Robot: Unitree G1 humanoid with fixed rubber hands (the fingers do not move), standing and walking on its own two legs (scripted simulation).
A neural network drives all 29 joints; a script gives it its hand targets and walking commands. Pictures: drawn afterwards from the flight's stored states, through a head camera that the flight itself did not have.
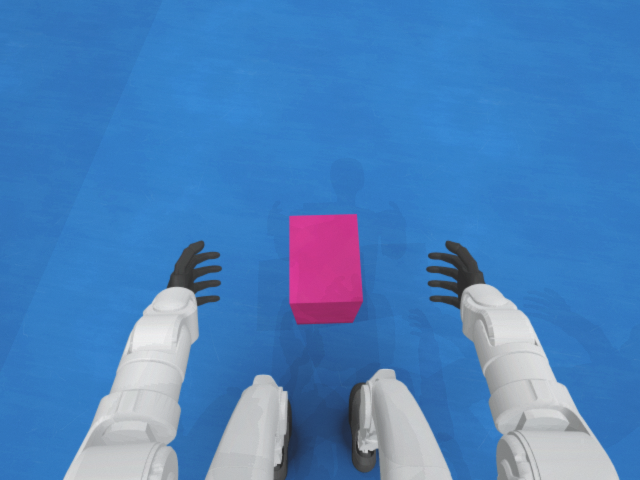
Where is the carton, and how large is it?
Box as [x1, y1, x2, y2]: [289, 214, 362, 324]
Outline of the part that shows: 356,214 289,216 289,303 297,324 352,322 362,302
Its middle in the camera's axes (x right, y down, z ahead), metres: +0.00 +0.10 +0.99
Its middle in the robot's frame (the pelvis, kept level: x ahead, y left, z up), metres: +0.50 +0.00 -0.54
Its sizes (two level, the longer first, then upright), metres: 0.206 0.158 0.289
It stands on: the floor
